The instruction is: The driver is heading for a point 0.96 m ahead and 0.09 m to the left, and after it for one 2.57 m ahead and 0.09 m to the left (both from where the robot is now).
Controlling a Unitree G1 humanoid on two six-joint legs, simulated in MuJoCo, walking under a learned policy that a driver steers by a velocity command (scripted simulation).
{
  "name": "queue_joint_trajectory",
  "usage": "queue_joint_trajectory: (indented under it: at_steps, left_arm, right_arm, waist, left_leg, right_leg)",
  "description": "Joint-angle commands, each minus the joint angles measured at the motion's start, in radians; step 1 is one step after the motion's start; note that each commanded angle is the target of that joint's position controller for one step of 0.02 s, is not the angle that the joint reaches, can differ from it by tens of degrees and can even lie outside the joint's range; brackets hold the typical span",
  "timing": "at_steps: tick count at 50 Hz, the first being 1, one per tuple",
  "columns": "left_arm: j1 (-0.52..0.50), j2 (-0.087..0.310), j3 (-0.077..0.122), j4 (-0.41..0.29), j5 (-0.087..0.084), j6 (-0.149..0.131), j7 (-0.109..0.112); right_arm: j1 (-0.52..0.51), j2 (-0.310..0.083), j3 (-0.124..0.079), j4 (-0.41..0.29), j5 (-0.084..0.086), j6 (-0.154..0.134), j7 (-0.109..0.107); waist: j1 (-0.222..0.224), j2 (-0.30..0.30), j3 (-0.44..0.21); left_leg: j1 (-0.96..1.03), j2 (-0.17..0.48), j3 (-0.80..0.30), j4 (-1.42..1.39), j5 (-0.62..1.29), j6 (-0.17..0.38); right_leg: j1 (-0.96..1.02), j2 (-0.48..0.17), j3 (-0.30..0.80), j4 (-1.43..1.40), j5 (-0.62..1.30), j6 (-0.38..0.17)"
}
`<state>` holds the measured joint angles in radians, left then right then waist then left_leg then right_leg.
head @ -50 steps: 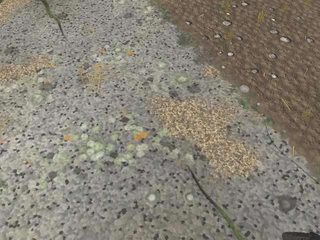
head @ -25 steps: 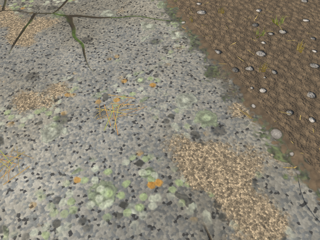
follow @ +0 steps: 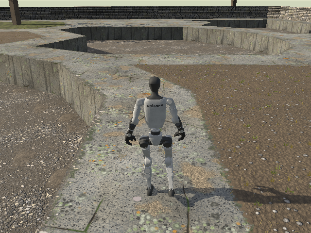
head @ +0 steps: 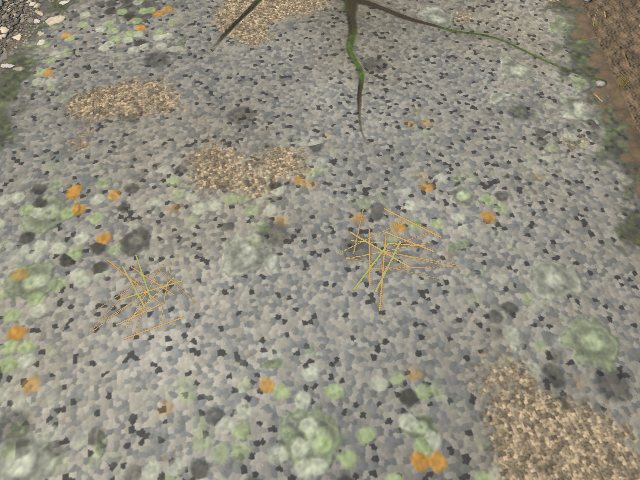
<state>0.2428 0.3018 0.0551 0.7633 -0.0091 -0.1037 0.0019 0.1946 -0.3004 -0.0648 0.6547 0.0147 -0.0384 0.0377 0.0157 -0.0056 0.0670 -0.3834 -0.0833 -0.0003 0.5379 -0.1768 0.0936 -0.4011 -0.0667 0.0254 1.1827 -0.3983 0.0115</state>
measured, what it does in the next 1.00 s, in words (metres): walks ahead: right foot, then left foot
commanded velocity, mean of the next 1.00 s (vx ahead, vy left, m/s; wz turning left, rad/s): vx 0.50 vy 0.00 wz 0.28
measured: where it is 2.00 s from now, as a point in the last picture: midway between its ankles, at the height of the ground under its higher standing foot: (274, 280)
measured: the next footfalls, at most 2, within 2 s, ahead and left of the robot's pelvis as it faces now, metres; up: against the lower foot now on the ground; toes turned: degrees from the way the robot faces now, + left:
right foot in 0.36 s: +0.40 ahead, -0.12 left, +0.00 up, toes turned +14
left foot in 0.86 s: +0.61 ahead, +0.19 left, +0.00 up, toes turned +15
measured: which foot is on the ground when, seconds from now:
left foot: down 0.00-0.38, up 0.40-0.84, down 0.86-1.00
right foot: up 0.00-0.34, down 0.36-0.88, up 0.90-1.00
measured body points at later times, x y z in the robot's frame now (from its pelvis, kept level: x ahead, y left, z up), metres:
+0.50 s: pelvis +0.29 -0.04 +0.01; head +0.31 -0.04 +0.45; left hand +0.37 +0.25 -0.09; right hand +0.43 -0.29 -0.11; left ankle +0.18 +0.07 -0.64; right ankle +0.36 -0.13 -0.73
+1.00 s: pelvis +0.54 +0.08 +0.01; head +0.57 +0.10 +0.46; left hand +0.52 +0.37 -0.12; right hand +0.76 -0.13 -0.08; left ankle +0.57 +0.18 -0.73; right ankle +0.48 -0.09 -0.64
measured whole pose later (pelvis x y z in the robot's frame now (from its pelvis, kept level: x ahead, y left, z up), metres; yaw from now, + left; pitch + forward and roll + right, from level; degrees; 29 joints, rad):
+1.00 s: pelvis +0.54 +0.08 +0.01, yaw +14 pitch +2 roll +0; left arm 0.32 0.31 0.04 0.84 -0.02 -0.08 -0.01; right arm 0.17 -0.27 -0.04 0.71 0.00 -0.07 0.03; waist 0.02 -0.03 0.03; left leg -0.33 -0.04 0.03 0.47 -0.16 0.06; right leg -0.38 -0.04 0.03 1.11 -0.38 -0.02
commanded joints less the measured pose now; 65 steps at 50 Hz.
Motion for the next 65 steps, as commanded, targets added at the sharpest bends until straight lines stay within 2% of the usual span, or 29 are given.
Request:
queue_joint_trajectory:
  at_steps: [1, 5, 9, 14, 16, 17, 18, 19, 20, 21, 23, 24, 27, 32, 36, 39, 41, 43, 44, 45, 46, 47, 48, 49, 50, 53, 59, 62, 65]
  left_arm:
    - [0.003, 0.135, 0.037, -0.084, 0.019, -0.013, 0.004]
    - [-0.081, 0.085, 0.022, -0.11, 0.03, 0.01, 0.008]
    - [-0.235, 0.051, 0.005, -0.145, 0.019, -0.002, -0.008]
    - [-0.282, 0.094, 0.017, -0.163, 0.004, -0.021, -0.033]
    - [-0.227, 0.107, 0.026, -0.151, 0.005, -0.028, -0.034]
    - [-0.15, 0.122, 0.037, -0.13, 0.011, -0.031, -0.029]
    - [-0.032, 0.157, 0.05, -0.115, 0.025, -0.036, -0.023]
    - [0.104, 0.243, 0.073, -0.094, 0.041, -0.032, -0.019]
    - [0.178, 0.222, 0.076, -0.046, 0.012, -0.019, -0.031]
    - [0.139, 0.146, 0.052, -0.056, -0.007, -0.016, -0.032]
    - [0.036, 0.097, 0.031, -0.065, 0.011, -0.001, -0.027]
    - [0.009, 0.077, 0.023, -0.064, 0.018, -0.001, -0.025]
    - [0.007, 0.075, 0.019, -0.048, 0.011, -0.008, -0.024]
    - [0.052, 0.134, 0.032, -0.011, -0.003, 0.001, -0.015]
    - [0.13, 0.151, 0.033, 0.031, -0.013, 0.015, -0.012]
    - [0.161, 0.161, 0.036, 0.057, -0.017, 0.032, -0.008]
    - [0.153, 0.179, 0.041, 0.064, -0.018, 0.044, -0.003]
    - [0.136, 0.159, 0.03, 0.058, -0.013, 0.05, 0.003]
    - [0.137, 0.098, 0.003, 0.024, 0.02, 0.045, 0.007]
    - [0.255, 0.005, -0.023, 0.015, 0.005, 0.025, 0.0]
    - [0.178, 0.119, 0.002, 0.023, -0.016, 0.01, -0.006]
    - [0.088, 0.15, 0.013, -0.005, -0.031, 0.0, -0.012]
    - [0.048, 0.136, 0.011, -0.008, -0.023, -0.002, -0.008]
    - [0.032, 0.126, 0.015, -0.01, -0.007, 0.002, -0.007]
    - [0.053, 0.111, 0.014, -0.006, -0.004, 0.01, -0.009]
    - [0.054, 0.068, 0.007, -0.004, 0.001, 0.035, -0.007]
    - [-0.156, 0.033, -0.01, -0.06, 0.005, 0.025, -0.019]
    - [-0.249, 0.037, -0.013, -0.091, -0.004, 0.018, -0.033]
    - [-0.294, 0.054, -0.01, -0.118, -0.005, 0.012, -0.048]
  right_arm:
    - [0.01, -0.123, -0.036, -0.074, -0.016, -0.022, -0.013]
    - [0.052, -0.15, -0.043, -0.039, -0.006, -0.028, -0.036]
    - [0.113, -0.159, -0.046, -0.005, 0.006, -0.017, -0.05]
    - [0.176, -0.145, -0.044, 0.034, 0.01, -0.005, -0.058]
    - [0.175, -0.141, -0.044, 0.044, 0.005, 0.0, -0.058]
    - [0.167, -0.123, -0.037, 0.042, 0.003, 0.001, -0.055]
    - [0.164, -0.081, -0.02, 0.033, -0.006, -0.001, -0.05]
    - [0.271, -0.031, -0.001, 0.022, 0.002, -0.009, -0.051]
    - [0.321, -0.043, 0.004, 0.029, 0.018, -0.018, -0.053]
    - [0.231, -0.129, -0.015, 0.027, 0.025, -0.021, -0.051]
    - [0.068, -0.13, -0.016, -0.012, 0.004, -0.023, -0.049]
    - [0.055, -0.116, -0.019, -0.015, -0.006, -0.025, -0.045]
    - [0.085, -0.061, -0.008, 0.0, -0.004, -0.022, -0.038]
    - [-0.068, -0.019, 0.015, -0.037, -0.012, -0.034, -0.029]
    - [-0.187, -0.02, 0.018, -0.064, 0.001, -0.044, -0.013]
    - [-0.238, -0.037, 0.013, -0.088, 0.005, -0.05, 0.001]
    - [-0.196, -0.064, 0.001, -0.081, 0.003, -0.053, 0.005]
    - [0.041, -0.138, -0.038, -0.012, -0.007, -0.051, -0.008]
    - [0.229, -0.219, -0.058, 0.018, -0.019, -0.045, -0.021]
    - [0.242, -0.262, -0.063, 0.036, -0.016, -0.04, -0.014]
    - [0.222, -0.162, -0.038, 0.029, -0.003, -0.039, -0.012]
    - [0.158, -0.134, -0.025, 0.025, -0.001, -0.041, -0.014]
    - [0.098, -0.119, -0.019, 0.02, -0.009, -0.042, -0.012]
    - [0.055, -0.096, -0.013, 0.018, -0.016, -0.044, -0.009]
    - [0.034, -0.084, -0.009, 0.018, -0.025, -0.048, -0.008]
    - [0.031, -0.094, -0.015, 0.044, -0.014, -0.065, -0.009]
    - [0.104, -0.136, -0.023, 0.105, -0.007, -0.057, -0.03]
    - [0.172, -0.154, -0.026, 0.146, 0.001, -0.048, -0.033]
    - [0.2, -0.162, -0.03, 0.177, 0.006, -0.031, -0.039]
  waist:
    - [0.003, 0.058, -0.127]
    - [-0.011, 0.048, -0.079]
    - [-0.073, 0.076, -0.056]
    - [-0.084, 0.103, -0.055]
    - [-0.055, 0.134, -0.061]
    - [-0.013, 0.132, -0.095]
    - [0.043, 0.097, -0.207]
    - [0.046, -0.106, -0.372]
    - [0.047, -0.309, -0.409]
    - [0.07, -0.174, -0.262]
    - [0.048, -0.049, -0.075]
    - [0.021, -0.058, -0.051]
    - [-0.01, -0.098, -0.06]
    - [0.03, -0.068, -0.039]
    - [0.073, -0.065, -0.02]
    - [0.069, -0.072, -0.004]
    - [0.028, -0.083, -0.031]
    - [-0.096, -0.06, -0.186]
    - [-0.158, 0.083, -0.349]
    - [-0.085, 0.333, -0.446]
    - [-0.124, 0.202, -0.36]
    - [-0.113, 0.156, -0.225]
    - [-0.083, 0.08, -0.16]
    - [-0.057, 0.067, -0.111]
    - [-0.025, 0.091, -0.106]
    - [0.003, 0.084, -0.082]
    - [-0.056, 0.055, -0.02]
    - [-0.091, 0.05, 0.0]
    - [-0.087, 0.058, 0.007]
  left_leg:
    - [0.254, 0.261, -0.393, -0.296, 0.169, 0.201]
    - [0.149, 0.212, -0.288, -0.32, 0.265, 0.193]
    - [0.116, 0.162, -0.258, -0.3, 0.142, 0.132]
    - [0.248, 0.227, -0.372, -0.198, 0.086, 0.112]
    - [0.286, 0.245, -0.395, -0.145, 0.165, 0.096]
    - [0.286, 0.209, -0.377, -0.07, 0.266, 0.076]
    - [0.231, 0.157, -0.327, 0.117, 0.274, 0.044]
    - [-0.056, 0.033, -0.213, 0.452, 0.041, -0.032]
    - [-0.287, -0.015, -0.173, 0.679, -0.396, -0.069]
    - [-0.384, 0.038, -0.212, 0.755, -0.353, -0.066]
    - [-0.38, 0.109, -0.14, 0.703, -0.22, -0.065]
    - [-0.343, 0.147, -0.131, 0.637, -0.172, -0.065]
    - [-0.264, 0.175, -0.087, 0.528, -0.122, -0.078]
    - [-0.253, 0.18, -0.045, 0.218, 0.11, -0.102]
    - [-0.183, 0.144, -0.018, 0.057, 0.23, -0.103]
    - [-0.187, 0.132, -0.021, -0.007, 0.166, -0.072]
    - [-0.101, 0.109, -0.003, -0.043, 0.105, -0.043]
    - [0.265, 0.098, 0.012, -0.072, 0.126, 0.014]
    - [0.567, 0.313, -0.233, -0.033, 0.17, 0.085]
    - [0.799, 0.479, -0.669, -0.159, -0.071, 0.228]
    - [0.737, 0.448, -0.669, -0.217, -0.205, 0.196]
    - [0.612, 0.413, -0.528, -0.239, -0.161, 0.161]
    - [0.488, 0.372, -0.434, -0.263, -0.051, 0.146]
    - [0.391, 0.338, -0.365, -0.293, 0.042, 0.142]
    - [0.326, 0.319, -0.322, -0.32, 0.102, 0.14]
    - [0.237, 0.302, -0.23, -0.383, 0.196, 0.161]
    - [0.23, 0.252, -0.089, -0.417, 0.228, 0.119]
    - [0.292, 0.28, -0.09, -0.403, 0.197, 0.113]
    - [0.408, 0.328, -0.105, -0.345, 0.253, 0.095]
  right_leg:
    - [-0.23, -0.061, 0.059, -0.059, 0.099, 0.009]
    - [-0.231, -0.032, 0.031, -0.258, 0.26, 0.061]
    - [-0.14, 0.032, 0.024, -0.552, 0.488, 0.062]
    - [-0.099, 0.05, 0.057, -0.681, 0.447, 0.024]
    - [-0.032, 0.053, 0.035, -0.702, 0.367, -0.012]
    - [0.083, 0.067, 0.009, -0.743, 0.36, -0.042]
    - [0.294, -0.015, 0.074, -0.716, 0.369, -0.097]
    - [0.667, -0.22, 0.399, -0.711, 0.291, -0.241]
    - [0.773, -0.335, 0.747, -0.853, 0.015, -0.322]
    - [0.671, -0.309, 0.71, -0.898, -0.147, -0.283]
    - [0.423, -0.227, 0.468, -0.936, 0.002, -0.238]
    - [0.352, -0.194, 0.399, -0.957, 0.091, -0.228]
    - [0.274, -0.145, 0.275, -1.007, 0.263, -0.233]
    - [0.271, -0.123, 0.133, -1.048, 0.405, -0.227]
    - [0.297, -0.129, 0.089, -1.032, 0.423, -0.207]
    - [0.385, -0.173, 0.104, -0.991, 0.463, -0.19]
    - [0.426, -0.184, 0.096, -0.92, 0.606, -0.169]
    - [0.339, -0.107, 0.02, -0.632, 0.788, -0.119]
    - [0.124, -0.041, -0.028, -0.3, 0.47, -0.078]
    - [-0.226, 0.116, 0.009, -0.02, -0.168, -0.034]
    - [-0.34, 0.058, 0.093, 0.07, -0.177, -0.041]
    - [-0.381, 0.015, 0.069, 0.063, -0.079, -0.051]
    - [-0.346, -0.024, 0.047, 0.022, 0.008, -0.044]
    - [-0.315, -0.048, 0.042, -0.03, 0.062, -0.034]
    - [-0.257, -0.067, 0.049, -0.053, 0.099, -0.026]
    - [-0.226, -0.077, 0.034, -0.13, 0.156, 0.003]
    - [-0.222, -0.046, 0.002, -0.496, 0.473, 0.013]
    - [-0.209, -0.021, -0.008, -0.594, 0.511, 0.001]
    - [-0.235, -0.009, 0.002, -0.654, 0.427, -0.034]
Velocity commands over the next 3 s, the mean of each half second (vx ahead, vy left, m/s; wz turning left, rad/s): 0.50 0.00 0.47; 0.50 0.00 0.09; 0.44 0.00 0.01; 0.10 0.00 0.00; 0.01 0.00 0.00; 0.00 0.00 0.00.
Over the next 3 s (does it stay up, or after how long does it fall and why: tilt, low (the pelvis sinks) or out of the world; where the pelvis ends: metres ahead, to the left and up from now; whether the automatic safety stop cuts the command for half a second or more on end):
stays up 0.91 0.13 0.01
